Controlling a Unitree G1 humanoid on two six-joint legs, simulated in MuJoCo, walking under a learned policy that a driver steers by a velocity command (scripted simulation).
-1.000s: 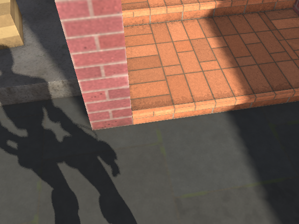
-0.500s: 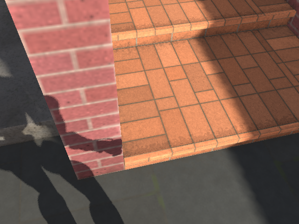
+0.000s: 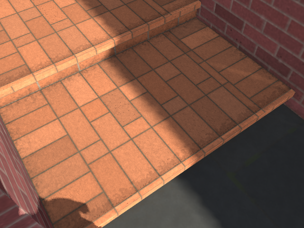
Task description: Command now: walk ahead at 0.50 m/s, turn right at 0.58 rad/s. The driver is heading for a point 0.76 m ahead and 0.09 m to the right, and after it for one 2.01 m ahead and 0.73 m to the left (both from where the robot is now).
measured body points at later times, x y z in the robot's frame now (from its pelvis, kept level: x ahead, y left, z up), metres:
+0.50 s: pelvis +0.29 +0.01 +0.01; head +0.30 +0.01 +0.46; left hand +0.41 +0.27 -0.11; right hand +0.39 -0.30 -0.06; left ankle +0.36 +0.12 -0.72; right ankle +0.13 -0.07 -0.64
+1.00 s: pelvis +0.51 -0.16 +0.01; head +0.52 -0.18 +0.46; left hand +0.74 +0.04 -0.08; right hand +0.45 -0.42 -0.13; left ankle +0.44 +0.05 -0.50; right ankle +0.52 -0.26 -0.72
